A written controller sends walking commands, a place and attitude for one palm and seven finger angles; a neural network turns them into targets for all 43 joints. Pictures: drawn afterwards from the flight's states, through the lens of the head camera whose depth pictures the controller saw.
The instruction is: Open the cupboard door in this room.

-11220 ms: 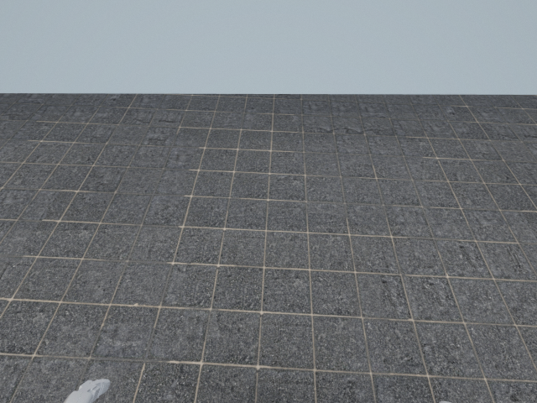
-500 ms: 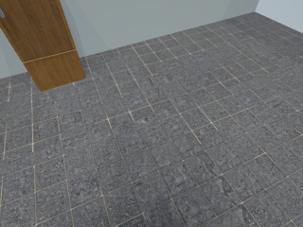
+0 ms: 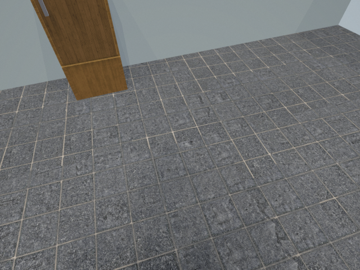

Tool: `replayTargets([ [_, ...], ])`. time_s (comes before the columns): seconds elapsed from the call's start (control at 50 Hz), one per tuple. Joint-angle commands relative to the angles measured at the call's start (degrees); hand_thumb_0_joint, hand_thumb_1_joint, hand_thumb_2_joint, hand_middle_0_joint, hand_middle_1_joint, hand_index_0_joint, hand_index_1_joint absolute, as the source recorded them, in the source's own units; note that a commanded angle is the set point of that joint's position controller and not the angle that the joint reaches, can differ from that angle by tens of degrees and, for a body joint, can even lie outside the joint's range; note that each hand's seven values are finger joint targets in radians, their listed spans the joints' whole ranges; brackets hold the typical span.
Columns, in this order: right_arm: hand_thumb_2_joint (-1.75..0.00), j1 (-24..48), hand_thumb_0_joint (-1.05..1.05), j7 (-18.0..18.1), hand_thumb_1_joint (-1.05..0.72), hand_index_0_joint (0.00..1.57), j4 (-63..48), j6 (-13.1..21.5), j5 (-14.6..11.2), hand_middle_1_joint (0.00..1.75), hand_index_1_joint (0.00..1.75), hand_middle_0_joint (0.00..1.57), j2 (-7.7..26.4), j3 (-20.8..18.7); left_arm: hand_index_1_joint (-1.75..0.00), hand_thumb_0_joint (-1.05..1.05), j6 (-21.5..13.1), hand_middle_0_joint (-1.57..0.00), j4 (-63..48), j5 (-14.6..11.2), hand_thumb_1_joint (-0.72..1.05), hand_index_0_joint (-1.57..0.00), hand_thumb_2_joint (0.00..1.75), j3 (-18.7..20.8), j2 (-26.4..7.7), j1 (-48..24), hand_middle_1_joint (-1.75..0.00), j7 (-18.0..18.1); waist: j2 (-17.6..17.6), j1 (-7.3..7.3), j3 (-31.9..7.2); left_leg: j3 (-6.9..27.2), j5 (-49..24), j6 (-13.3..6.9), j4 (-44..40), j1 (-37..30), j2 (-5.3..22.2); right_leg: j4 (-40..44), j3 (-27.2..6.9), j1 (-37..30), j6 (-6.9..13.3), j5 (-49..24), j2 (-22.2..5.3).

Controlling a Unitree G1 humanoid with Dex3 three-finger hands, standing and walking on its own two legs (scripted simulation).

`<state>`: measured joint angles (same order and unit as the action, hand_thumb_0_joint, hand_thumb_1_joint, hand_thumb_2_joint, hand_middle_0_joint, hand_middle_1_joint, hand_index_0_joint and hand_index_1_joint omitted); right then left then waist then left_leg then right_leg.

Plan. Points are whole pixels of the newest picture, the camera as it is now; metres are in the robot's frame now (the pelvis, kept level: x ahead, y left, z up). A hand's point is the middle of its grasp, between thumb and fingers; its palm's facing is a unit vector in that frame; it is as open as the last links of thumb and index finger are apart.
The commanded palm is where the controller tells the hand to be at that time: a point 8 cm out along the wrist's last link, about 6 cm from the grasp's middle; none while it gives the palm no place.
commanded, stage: stand and wait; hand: left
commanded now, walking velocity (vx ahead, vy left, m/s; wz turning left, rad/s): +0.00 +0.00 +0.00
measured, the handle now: (41, 2) +1.47 +0.95 +0.02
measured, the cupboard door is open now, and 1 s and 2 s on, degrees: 0 0 0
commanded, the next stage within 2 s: turn or walk to find it in 0.10 s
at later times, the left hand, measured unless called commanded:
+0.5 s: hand out of the picture -0.03 +0.21 -0.17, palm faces +0.15 -0.96 -0.24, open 7.4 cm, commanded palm none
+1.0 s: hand out of the picture +0.03 +0.25 -0.14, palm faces +0.32 -0.91 -0.27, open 7.4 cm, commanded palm none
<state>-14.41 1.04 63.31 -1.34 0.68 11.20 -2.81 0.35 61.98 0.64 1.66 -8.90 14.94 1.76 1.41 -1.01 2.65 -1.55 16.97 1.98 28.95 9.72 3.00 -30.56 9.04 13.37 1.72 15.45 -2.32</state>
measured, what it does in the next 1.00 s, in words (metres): lifts its right foot, turning left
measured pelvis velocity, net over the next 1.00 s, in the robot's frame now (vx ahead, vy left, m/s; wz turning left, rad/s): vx -0.04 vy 0.01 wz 0.34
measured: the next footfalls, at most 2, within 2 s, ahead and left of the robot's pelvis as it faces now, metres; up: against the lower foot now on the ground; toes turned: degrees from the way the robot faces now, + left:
right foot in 1.04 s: +0.03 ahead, -0.08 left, +0.00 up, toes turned +19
left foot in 1.62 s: -0.12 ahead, +0.09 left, +0.00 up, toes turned +43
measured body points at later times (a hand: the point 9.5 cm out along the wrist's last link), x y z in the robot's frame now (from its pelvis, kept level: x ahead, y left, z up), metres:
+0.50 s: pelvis -0.03 +0.02 +0.00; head +0.00 +0.01 +0.45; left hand -0.04 +0.26 -0.15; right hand +0.01 -0.22 -0.16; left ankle -0.04 +0.13 -0.72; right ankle +0.01 -0.10 -0.73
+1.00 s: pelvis -0.04 +0.01 +0.00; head +0.00 +0.01 +0.45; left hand +0.02 +0.29 -0.12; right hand +0.08 -0.21 -0.16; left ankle -0.05 +0.15 -0.73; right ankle -0.01 -0.10 -0.71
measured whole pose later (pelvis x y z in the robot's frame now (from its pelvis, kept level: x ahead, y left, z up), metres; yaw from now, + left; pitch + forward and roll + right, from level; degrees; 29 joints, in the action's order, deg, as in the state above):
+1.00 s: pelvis -0.04 +0.01 +0.00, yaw +20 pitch +1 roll +1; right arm -13.3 0.1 55.6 -1.2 1.9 11.4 -3.8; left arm 2.3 52.4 0.0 2.9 -11.8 4.1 1.2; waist 1.2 2.8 3.6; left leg 3.2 11.5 0.0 27.8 17.2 -2.0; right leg -43.8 1.2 20.2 -4.2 24.8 -2.4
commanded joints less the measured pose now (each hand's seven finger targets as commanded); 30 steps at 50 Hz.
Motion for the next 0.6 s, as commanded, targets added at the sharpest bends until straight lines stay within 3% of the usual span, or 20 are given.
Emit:
replayTargets([
  [0.0, -0.9, -1.82, 0.0, 0.92, -0.9, 0.2, -1.39, 1.99, 0.18, 0.3, 0.3, 0.2, 6.17, 0.09, -0.3, 0.0, -0.09, -0.2, -1.68, -0.41, 0.9, -0.2, 0.9, 0.26, -4.06, 2.2, -0.3, 0.17, 6.59, -0.73, -1.27, 9.41, -13.17, -5.28, -11.3, -0.15, 10.99, 4.09, -5.14, 0.6, -2.41, -1.91, -3.53],
  [0.02, -0.9, -0.53, 0.0, 1.2, -0.9, 0.2, -1.32, 1.93, 0.24, 0.3, 0.3, 0.2, 5.74, 0.35, -0.3, 0.0, -0.13, -0.2, -0.91, -0.17, 0.9, -0.2, 0.9, 0.02, -3.96, 2.1, -0.3, 0.06, 3.95, -0.9, 0.5, 7.29, -12.11, -4.78, -10.97, 1.94, 9.66, 5.56, -5.38, -1.03, -2.66, -4.32, -3.34],
  [0.04, -0.9, 0.21, 0.0, 1.23, -0.9, 0.2, -0.81, 2.26, 0.08, 0.3, 0.3, 0.2, 4.77, 0.65, -0.3, 0.0, 0.13, -0.2, 0.26, -0.02, 0.9, -0.2, 0.9, -0.27, -3.94, 1.96, -0.3, 0.03, 8.3, -0.6, 0.13, 6.91, -13.05, -4.45, -12.25, 1.71, 8.37, 5.3, -4.58, -2.45, -2.98, -5.75, -3.93],
  [0.06, -0.9, -0.05, 0.0, 1.32, -0.9, 0.2, -0.8, 2.16, -0.13, 0.3, 0.3, 0.2, 4.48, 0.77, -0.3, 0.0, 0.17, -0.2, 0.79, -0.05, 0.9, -0.2, 0.9, -0.29, -4.65, 1.99, -0.3, -0.02, 8.76, -0.55, 1.22, 6.33, -13.17, -4.16, -12.45, 3.2, 7.77, 5.56, -5.0, -3.85, -2.99, -5.36, -3.78],
  [0.1, -0.9, 0.06, 0.0, 1.37, -0.9, 0.2, -0.7, 2.02, -0.19, 0.3, 0.3, 0.2, 3.73, 1.09, -0.3, 0.0, 0.0, -0.2, 2.17, -0.01, 0.9, -0.2, 0.9, -0.43, -4.67, 3.67, -0.3, -0.04, 4.87, -0.68, 2.69, 5.12, -10.1, -3.52, -11.8, 3.67, 6.32, 7.55, -5.65, -4.01, -2.75, -6.83, -4.47],
  [0.16, -0.9, 0.27, 0.0, 1.09, -0.9, 0.2, -1.38, 1.36, -0.25, 0.3, 0.3, 0.2, 4.32, 0.81, -0.3, 0.0, 0.26, -0.2, 2.31, 0.12, 0.9, -0.2, 0.9, 0.02, -5.57, 3.5, -0.3, 0.01, 2.06, -0.34, 4.59, 6.23, -5.49, -3.53, -11.69, 5.65, 5.75, 7.29, -4.76, -2.21, -3.03, -4.26, -5.01],
  [0.2, -0.9, 0.61, 0.0, 0.87, -0.9, 0.2, -2.24, 1.0, -0.09, 0.3, 0.3, 0.2, 4.89, 0.48, -0.3, 0.0, 0.43, -0.2, 1.72, 0.24, 0.9, -0.2, 0.9, 0.35, -5.62, 3.45, -0.3, 0.02, 2.01, -0.31, 5.05, 7.37, -2.04, -4.01, -12.0, 7.55, 5.54, 6.57, -4.32, -1.21, -3.33, -1.56, -5.11],
  [0.28, -0.9, 0.98, 0.0, 0.44, -0.9, 0.2, -4.16, 0.49, 0.16, 0.3, 0.3, 0.2, 6.11, -0.3, -0.3, 0.0, 0.57, -0.2, 0.08, 0.53, 0.9, -0.2, 0.9, 1.08, -6.01, 3.27, -0.3, -0.03, 1.64, -0.17, 4.58, 9.77, 2.42, -4.95, -11.79, 11.1, 5.57, 4.53, -3.75, -0.19, -3.45, 1.99, -5.1],
  [0.32, -0.9, 1.53, 0.0, 0.25, -0.9, 0.2, -5.2, 0.38, 0.26, 0.3, 0.3, 0.2, 6.29, -0.51, -0.3, 0.0, 0.43, -0.2, -0.78, 0.59, 0.9, -0.2, 0.9, 1.61, -6.61, 3.53, -0.3, -0.04, 0.44, -0.4, 3.39, 9.29, 1.97, -4.82, -9.46, 12.46, 4.39, 5.3, -4.8, -0.74, -3.08, 3.03, -6.11],
  [0.34, -0.9, 1.39, 0.0, 0.1, -0.9, 0.2, -5.74, 0.3, 0.32, 0.3, 0.3, 0.2, 5.92, -0.62, -0.3, 0.0, 0.39, -0.2, -1.33, 0.62, 0.9, -0.2, 0.9, 1.87, -7.14, 3.65, -0.3, -0.02, -0.89, -0.38, 2.45, 8.16, 1.6, -4.5, -7.26, 12.89, 3.14, 6.51, -5.8, -0.8, -2.54, 4.19, -7.39],
  [0.38, -0.9, 0.36, 0.0, -0.2, -0.9, 0.2, -6.6, 0.03, 0.33, 0.3, 0.3, 0.2, 4.82, -0.7, -0.3, 0.0, 0.38, -0.2, -2.51, 0.7, 0.9, -0.2, 0.9, 2.61, -9.07, 3.54, -0.3, 0.05, -7.34, -0.47, 0.88, 4.2, 1.54, -3.42, -0.27, 14.56, -0.08, 10.63, -9.11, -1.5, -0.13, 8.57, -12.2],
  [0.42, -0.9, -0.15, 0.0, -0.36, -0.9, 0.2, -7.37, -0.44, 0.45, 0.3, 0.3, 0.2, 4.28, -1.31, -0.3, 0.0, 0.25, -0.2, -4.28, 0.85, 0.9, -0.2, 0.9, 3.6, -11.32, 3.07, -0.3, 0.25, -14.92, -0.9, -2.0, -0.36, 6.36, -2.02, 14.09, 13.89, -1.85, 16.35, -14.84, -1.03, 4.88, 9.99, -20.17],
  [0.44, -0.9, 0.54, 0.0, -0.54, -0.9, 0.2, -7.75, -0.62, 0.41, 0.3, 0.3, 0.2, 4.76, -1.7, -0.3, 0.0, 0.12, -0.2, -5.01, 1.0, 0.9, -0.2, 0.9, 3.76, -11.81, 2.03, -0.3, 0.36, -14.18, -1.16, -2.41, -0.12, 10.57, -1.75, 21.68, 14.64, -0.83, 17.09, -15.13, -0.04, 6.71, 7.4, -22.68],
  [0.46, -0.9, 0.46, 0.0, -0.66, -0.9, 0.2, -8.37, -0.8, 0.3, 0.3, 0.3, 0.2, 4.83, -1.95, -0.3, 0.0, 0.16, -0.2, -5.79, 1.17, 0.9, -0.2, 0.9, 3.87, -11.33, 0.68, -0.3, 0.69, -13.46, -0.69, -2.63, 0.31, 12.28, -1.85, 26.62, 15.14, 0.18, 16.81, -14.44, 1.11, 7.42, 5.28, -23.96],
  [0.48, -0.9, 0.71, 0.0, -0.94, -0.9, 0.2, -8.29, -0.78, 0.13, 0.3, 0.3, 0.2, 3.88, -1.95, -0.3, 0.0, 0.07, -0.2, -6.56, 1.37, 0.9, -0.2, 0.9, 3.98, -11.74, -1.02, -0.3, 0.71, -10.97, -0.17, -1.9, 0.13, 12.6, -1.55, 27.05, 14.99, 1.03, 15.64, -11.49, 1.97, 7.0, 1.91, -23.52],
  [0.52, -0.9, -0.27, 0.0, -1.45, -0.9, 0.2, -8.58, -0.38, -0.07, 0.3, 0.3, 0.2, 2.6, -1.49, -0.3, 0.0, 0.05, -0.2, -7.45, 1.58, 0.9, -0.2, 0.9, 4.17, -12.57, -3.1, -0.3, 0.62, -9.56, 0.69, -2.96, -1.66, 11.27, -0.64, 18.96, 13.43, 1.79, 9.83, -4.84, -0.6, 5.23, -6.38, -21.69],
  [0.56, -0.9, -1.75, 0.0, -1.55, -0.9, 0.2, -8.46, 0.17, -0.1, 0.3, 0.3, 0.2, 2.47, -1.35, -0.3, 0.0, 0.4, -0.2, -7.44, 1.2, 0.9, -0.2, 0.9, 4.15, -12.52, -2.37, -0.3, 0.33, -8.52, 1.07, -4.42, -3.69, 3.98, -0.23, 7.9, 8.71, 0.42, 2.88, -0.87, -0.89, 2.76, -9.9, -19.63],
  [0.58, -0.9, -3.9, 0.0, -1.54, -0.9, 0.2, -7.87, 0.52, 0.1, 0.3, 0.3, 0.2, 3.38, -1.45, -0.3, 0.0, 0.75, -0.2, -7.73, 0.67, 0.9, -0.2, 0.9, 3.94, -12.44, -2.28, -0.3, 0.1, -4.1, 2.11, -4.81, -2.83, -3.21, -0.45, 0.74, 3.23, 0.11, -2.63, 1.03, 2.75, 0.48, -7.5, -17.69],
])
